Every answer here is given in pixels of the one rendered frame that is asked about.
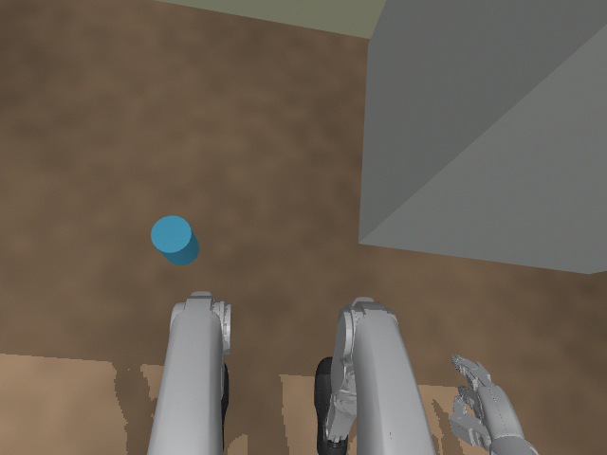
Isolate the can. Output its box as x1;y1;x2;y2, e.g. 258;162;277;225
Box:
151;215;199;265

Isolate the right robot foot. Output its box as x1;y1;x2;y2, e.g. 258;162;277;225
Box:
314;356;348;455

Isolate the right robot arm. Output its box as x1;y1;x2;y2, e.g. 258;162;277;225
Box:
489;436;539;455

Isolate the right robot hand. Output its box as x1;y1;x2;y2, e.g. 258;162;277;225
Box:
449;355;524;452

